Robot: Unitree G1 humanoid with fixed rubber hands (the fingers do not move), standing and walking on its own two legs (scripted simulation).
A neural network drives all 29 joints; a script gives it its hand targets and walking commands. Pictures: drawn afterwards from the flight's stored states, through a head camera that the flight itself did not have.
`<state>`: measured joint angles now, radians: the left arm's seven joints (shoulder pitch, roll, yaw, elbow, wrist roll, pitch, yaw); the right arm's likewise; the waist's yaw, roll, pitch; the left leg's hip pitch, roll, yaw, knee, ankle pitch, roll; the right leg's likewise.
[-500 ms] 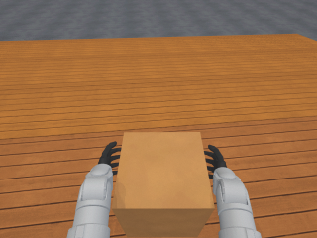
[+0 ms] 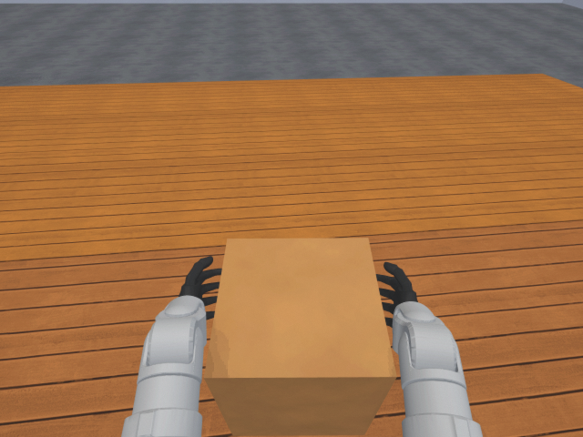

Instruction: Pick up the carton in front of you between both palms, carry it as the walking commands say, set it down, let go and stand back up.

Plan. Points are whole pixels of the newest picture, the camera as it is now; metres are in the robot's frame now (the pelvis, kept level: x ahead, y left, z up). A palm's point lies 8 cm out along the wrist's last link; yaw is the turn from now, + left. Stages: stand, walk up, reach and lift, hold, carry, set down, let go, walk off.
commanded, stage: hold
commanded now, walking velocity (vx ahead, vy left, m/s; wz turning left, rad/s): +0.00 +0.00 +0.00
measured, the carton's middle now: (298, 340) +0.28 +0.00 -0.02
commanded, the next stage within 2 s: carry in 0.96 s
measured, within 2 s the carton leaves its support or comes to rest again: neither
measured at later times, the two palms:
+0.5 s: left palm (193, 302) +0.29 +0.15 +0.05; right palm (403, 308) +0.29 -0.15 +0.05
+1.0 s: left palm (193, 303) +0.29 +0.15 +0.05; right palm (403, 310) +0.29 -0.15 +0.05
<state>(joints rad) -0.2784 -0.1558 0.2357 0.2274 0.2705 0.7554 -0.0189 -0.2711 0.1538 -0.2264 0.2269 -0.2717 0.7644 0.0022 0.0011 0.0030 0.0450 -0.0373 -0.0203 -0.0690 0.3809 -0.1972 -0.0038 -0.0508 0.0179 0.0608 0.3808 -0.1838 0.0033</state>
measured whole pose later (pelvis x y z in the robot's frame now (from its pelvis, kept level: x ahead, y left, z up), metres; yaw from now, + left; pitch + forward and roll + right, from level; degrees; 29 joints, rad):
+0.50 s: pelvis +0.01 +0.00 +0.00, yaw +0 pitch -8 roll +0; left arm -0.28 -0.16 0.23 0.22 0.28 0.75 -0.03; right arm -0.27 0.15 -0.22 0.22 -0.28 0.76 0.00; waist 0.00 0.00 0.04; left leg -0.03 -0.02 -0.07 0.36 -0.20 -0.01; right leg -0.04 0.02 0.06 0.36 -0.18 0.00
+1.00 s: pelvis +0.01 +0.00 +0.00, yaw +0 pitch -5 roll +0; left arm -0.25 -0.15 0.21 0.20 0.26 0.77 -0.02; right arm -0.24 0.15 -0.20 0.19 -0.26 0.78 0.00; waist 0.00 0.00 -0.01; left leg -0.10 -0.02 -0.07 0.42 -0.24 0.00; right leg -0.12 0.02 0.06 0.42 -0.22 0.01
